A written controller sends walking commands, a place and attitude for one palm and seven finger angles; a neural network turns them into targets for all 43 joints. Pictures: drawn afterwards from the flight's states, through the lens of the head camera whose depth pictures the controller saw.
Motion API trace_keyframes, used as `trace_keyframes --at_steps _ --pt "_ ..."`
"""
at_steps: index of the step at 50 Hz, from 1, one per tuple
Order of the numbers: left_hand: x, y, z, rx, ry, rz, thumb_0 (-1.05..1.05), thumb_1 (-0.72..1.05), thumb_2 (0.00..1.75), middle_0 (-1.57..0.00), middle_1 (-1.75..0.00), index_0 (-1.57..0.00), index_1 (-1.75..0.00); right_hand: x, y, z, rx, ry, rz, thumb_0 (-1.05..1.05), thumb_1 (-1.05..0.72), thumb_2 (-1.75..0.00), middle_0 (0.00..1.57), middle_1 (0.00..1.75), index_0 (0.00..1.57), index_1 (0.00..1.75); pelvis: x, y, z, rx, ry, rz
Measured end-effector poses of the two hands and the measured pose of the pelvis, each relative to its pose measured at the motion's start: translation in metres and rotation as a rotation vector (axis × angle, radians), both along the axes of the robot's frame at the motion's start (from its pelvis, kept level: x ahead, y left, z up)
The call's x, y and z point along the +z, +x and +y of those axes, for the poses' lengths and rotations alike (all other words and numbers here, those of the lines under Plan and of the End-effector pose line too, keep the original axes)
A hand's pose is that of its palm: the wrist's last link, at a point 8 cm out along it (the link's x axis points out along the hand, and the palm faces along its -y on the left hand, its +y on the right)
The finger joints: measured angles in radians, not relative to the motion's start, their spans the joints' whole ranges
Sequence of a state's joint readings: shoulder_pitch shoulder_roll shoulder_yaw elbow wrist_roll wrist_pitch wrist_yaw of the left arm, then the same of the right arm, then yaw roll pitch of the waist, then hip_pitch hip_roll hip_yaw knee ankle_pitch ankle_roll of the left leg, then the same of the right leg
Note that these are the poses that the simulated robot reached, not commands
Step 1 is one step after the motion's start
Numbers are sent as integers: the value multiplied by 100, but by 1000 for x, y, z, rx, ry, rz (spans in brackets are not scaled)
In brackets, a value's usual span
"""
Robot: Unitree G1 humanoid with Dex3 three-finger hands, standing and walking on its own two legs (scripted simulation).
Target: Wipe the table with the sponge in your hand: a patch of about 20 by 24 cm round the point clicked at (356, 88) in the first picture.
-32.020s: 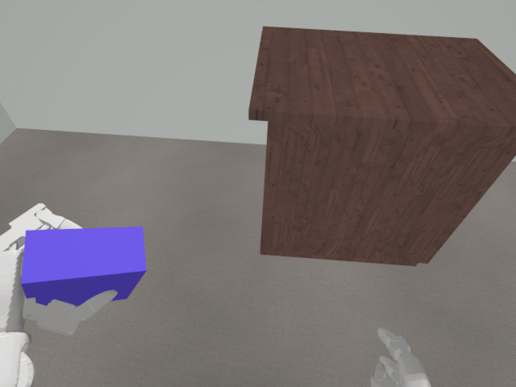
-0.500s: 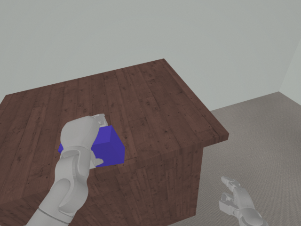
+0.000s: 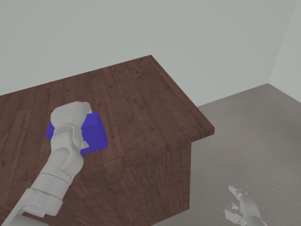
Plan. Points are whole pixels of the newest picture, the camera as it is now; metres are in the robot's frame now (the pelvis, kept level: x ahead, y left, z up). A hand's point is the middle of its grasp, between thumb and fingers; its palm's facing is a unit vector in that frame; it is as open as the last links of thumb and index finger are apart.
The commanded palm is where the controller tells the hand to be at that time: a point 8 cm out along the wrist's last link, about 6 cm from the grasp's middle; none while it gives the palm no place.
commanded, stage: wipe forward along the third lane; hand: left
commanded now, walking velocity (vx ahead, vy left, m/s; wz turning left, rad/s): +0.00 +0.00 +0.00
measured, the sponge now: (82, 139) +0.33 +0.25 +0.09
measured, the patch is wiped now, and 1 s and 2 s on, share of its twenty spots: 0.95 1.00 1.00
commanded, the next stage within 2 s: wipe back along the third lane in 0.98 s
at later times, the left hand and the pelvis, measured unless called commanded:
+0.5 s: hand (78, 118) +0.38 +0.26 +0.13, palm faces -0.02 -0.02 -1.00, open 9.7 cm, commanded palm +0.36 +0.28 +0.15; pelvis +0.00 +0.01 +0.00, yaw -2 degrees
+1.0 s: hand (75, 106) +0.43 +0.30 +0.13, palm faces -0.04 -0.02 -1.00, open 9.7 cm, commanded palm +0.41 +0.31 +0.16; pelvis +0.01 +0.04 +0.00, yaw -1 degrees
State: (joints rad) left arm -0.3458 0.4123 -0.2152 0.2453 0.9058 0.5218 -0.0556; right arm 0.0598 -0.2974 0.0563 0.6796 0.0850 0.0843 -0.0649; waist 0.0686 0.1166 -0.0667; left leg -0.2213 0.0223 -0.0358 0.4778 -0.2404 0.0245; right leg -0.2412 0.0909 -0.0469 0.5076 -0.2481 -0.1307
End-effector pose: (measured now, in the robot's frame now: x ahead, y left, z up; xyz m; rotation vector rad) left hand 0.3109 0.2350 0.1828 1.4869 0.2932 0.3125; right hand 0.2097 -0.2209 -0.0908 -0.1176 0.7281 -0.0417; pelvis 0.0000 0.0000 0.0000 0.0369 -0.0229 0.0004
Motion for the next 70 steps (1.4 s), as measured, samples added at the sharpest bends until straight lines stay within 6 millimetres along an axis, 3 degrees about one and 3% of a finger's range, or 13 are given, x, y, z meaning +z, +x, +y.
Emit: trace_keyframes --at_steps 11,19,34,48,57,61,65,70 --pt "-1 28 11 -1 24 31 -1 -51 109 -73 -139 -82 -132 -13 -28 -22 -72 -33 66 1 -91 -90 20 30 20 30 -2 1 -1 -21 -1 40" --pt "-2 41 18 -12 29 37 -1 -51 109 -74 -139 -82 -132 -23 -52 -27 -113 -45 123 1 -91 -90 20 30 20 30 -3 -1 3 -29 -3 61" --pt "-1 66 32 -19 43 61 0 -52 110 -74 -137 -82 -133 -28 -74 -9 -133 -48 178 1 -91 -90 20 30 20 30 -2 -5 19 -21 -13 93" --pt "0 97 53 -30 44 66 0 -53 111 -75 -136 -82 -134 -26 -84 7 -151 -66 246 1 -90 -90 20 30 20 30 1 5 40 -23 -26 121" --pt "0 116 66 -30 41 76 -1 -53 111 -75 -137 -82 -135 -22 -82 21 -161 -77 272 1 -91 -90 20 30 20 30 4 15 57 -26 -36 135" --pt "-3 113 68 -47 45 44 -1 -52 111 -74 -137 -81 -135 -20 -74 30 -157 -63 266 1 -91 -90 20 30 20 30 5 22 66 -33 -39 135" --pt "-6 104 67 -51 44 -18 -2 -51 111 -72 -139 -79 -137 -17 -56 44 -135 -42 245 1 -91 -90 20 30 20 30 5 29 74 -34 -42 125" --pt "-7 94 67 -27 32 -62 -1 -49 111 -70 -143 -77 -141 -8 -20 65 -89 -15 188 1 -91 -90 20 30 20 30 6 35 84 -33 -45 108"
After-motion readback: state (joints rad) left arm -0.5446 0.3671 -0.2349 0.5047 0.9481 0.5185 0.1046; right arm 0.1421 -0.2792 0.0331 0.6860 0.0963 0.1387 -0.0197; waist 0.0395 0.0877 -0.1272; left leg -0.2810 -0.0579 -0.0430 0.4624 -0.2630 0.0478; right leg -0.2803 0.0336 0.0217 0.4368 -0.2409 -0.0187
